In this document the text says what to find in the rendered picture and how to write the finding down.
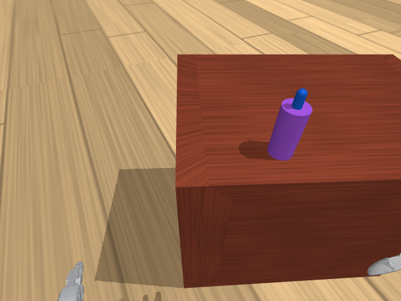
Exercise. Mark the left robot hand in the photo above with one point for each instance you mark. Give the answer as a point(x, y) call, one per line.
point(74, 289)

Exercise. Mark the bottle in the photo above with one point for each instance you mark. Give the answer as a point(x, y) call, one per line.
point(291, 121)

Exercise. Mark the right robot hand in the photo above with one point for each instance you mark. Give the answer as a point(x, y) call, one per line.
point(386, 265)

